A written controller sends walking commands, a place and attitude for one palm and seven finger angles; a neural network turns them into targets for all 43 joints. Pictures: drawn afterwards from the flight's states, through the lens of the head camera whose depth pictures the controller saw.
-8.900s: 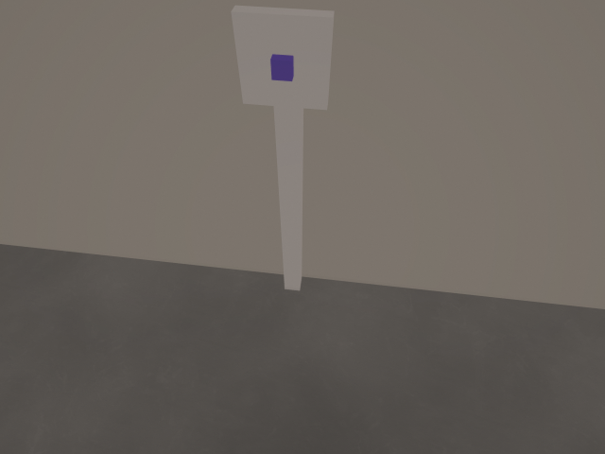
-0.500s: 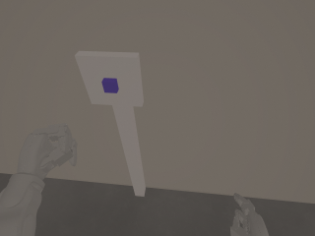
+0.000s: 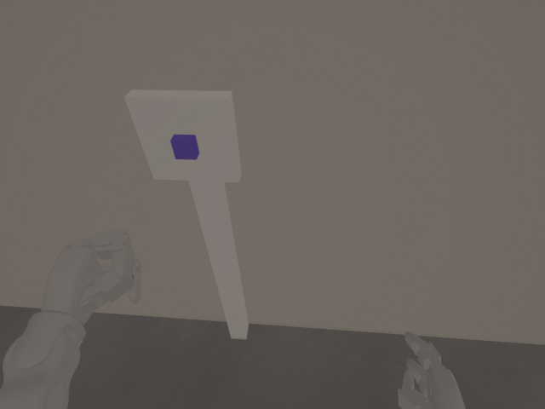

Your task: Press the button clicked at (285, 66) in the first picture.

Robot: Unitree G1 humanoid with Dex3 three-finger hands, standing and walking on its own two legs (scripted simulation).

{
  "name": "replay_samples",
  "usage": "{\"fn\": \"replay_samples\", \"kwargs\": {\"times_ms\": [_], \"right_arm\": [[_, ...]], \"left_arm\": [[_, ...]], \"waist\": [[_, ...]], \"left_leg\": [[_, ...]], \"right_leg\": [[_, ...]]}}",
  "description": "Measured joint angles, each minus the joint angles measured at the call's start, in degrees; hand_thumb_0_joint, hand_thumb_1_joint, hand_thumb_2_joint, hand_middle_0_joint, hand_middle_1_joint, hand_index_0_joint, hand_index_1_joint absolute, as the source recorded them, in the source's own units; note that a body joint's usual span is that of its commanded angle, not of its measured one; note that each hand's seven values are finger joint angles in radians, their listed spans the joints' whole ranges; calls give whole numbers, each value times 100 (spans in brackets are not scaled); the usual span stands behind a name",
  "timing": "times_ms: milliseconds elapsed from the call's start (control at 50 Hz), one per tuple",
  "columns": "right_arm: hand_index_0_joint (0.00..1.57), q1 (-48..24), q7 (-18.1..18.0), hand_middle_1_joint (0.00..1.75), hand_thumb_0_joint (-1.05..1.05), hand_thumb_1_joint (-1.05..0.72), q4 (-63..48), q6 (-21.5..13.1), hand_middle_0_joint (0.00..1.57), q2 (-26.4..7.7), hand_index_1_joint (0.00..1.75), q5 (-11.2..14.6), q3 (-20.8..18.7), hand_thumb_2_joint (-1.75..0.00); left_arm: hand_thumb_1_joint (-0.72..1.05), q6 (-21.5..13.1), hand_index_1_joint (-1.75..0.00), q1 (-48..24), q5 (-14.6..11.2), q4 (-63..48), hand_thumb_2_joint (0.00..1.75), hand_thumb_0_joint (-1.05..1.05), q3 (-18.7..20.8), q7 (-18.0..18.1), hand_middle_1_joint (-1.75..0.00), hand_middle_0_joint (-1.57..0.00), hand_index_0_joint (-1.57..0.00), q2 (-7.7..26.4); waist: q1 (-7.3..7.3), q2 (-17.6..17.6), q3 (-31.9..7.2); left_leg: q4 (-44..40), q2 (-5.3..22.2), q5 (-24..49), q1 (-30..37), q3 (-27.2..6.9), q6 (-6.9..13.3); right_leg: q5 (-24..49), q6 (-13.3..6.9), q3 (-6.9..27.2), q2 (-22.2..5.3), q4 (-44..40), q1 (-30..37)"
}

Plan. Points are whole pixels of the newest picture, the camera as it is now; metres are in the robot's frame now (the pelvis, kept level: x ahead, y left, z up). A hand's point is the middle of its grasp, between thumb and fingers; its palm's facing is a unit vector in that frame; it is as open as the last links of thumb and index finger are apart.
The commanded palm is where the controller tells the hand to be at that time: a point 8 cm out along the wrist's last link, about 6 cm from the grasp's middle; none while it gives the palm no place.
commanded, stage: aim a knuckle at the button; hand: left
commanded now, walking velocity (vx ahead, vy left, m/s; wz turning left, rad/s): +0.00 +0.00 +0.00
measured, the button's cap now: (185, 146) +0.51 +0.21 +0.14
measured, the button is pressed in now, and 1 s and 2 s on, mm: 0 0 0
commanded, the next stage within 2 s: none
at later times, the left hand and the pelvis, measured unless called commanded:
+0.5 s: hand (150, 229) +0.32 +0.21 +0.13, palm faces +0.06 -1.00 -0.02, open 3.1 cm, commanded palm +0.29 +0.26 +0.12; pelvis +0.00 +0.00 +0.00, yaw -1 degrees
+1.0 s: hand (179, 201) +0.39 +0.20 +0.11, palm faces +0.03 -1.00 +0.01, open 3.1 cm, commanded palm +0.37 +0.25 +0.11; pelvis +0.01 +0.01 +0.00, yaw -2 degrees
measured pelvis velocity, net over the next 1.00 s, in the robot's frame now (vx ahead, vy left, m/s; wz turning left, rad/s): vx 0.01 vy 0.01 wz -0.03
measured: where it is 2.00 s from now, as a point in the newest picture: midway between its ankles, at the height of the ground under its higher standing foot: outside the picture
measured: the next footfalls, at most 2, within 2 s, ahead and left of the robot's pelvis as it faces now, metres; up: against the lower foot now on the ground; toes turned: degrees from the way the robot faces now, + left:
none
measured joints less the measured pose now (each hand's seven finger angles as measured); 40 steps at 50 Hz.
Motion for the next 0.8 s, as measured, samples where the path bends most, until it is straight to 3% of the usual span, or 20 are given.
{"fn": "replay_samples", "kwargs": {"times_ms": [160, 260, 360, 640, 800], "right_arm": [[20, -24, -58, 30, 2, -90, 155, -55, 20, -12, 30, 33, 13, -90], [20, -62, -104, 30, 2, -90, 181, -8, 20, -36, 30, 14, 19, -90], [20, -6, -66, 30, 2, -90, 167, 82, 20, -8, 30, -15, -15, -90], [20, 99, -37, 30, 2, -90, 162, 303, 20, -109, 30, -2, -129, -90], [20, 71, -33, 30, 2, -90, 213, 430, 20, -43, 30, -4, -85, -90]], "left_arm": [[89, -240, -150, -789, 54, 682, 90, 1, 42, 160, -150, -131, -130, -50], [90, -164, -150, -1306, 175, 1228, 90, 1, -143, 100, -150, -131, -130, -15], [89, -247, -150, -1577, 176, 1607, 90, 1, 52, 157, -150, -131, -130, 46], [90, -435, -150, -2159, 279, 2406, 90, 1, 78, 156, -150, -130, -130, 29], [90, -676, -150, -3003, 384, 3206, 90, 1, 38, 271, -150, -131, -130, 105]], "waist": [[22, -30, 95], [-63, -38, 127], [-155, -113, 68], [-167, -127, 73], [-255, -171, 64]], "left_leg": [[52, -11, 25, -66, -50, -6], [44, -28, 48, -160, -16, 7], [-16, -7, 37, -157, 80, -3], [48, -34, -27, -320, 107, 40], [111, -47, -47, -477, 98, 57]], "right_leg": [[9, -11, -47, -14, 42, -41], [17, -4, -13, -34, 84, -171], [11, -9, 84, -8, 88, -238], [-31, 34, 116, -36, 139, -400], [-36, 48, 111, -52, 174, -541]]}}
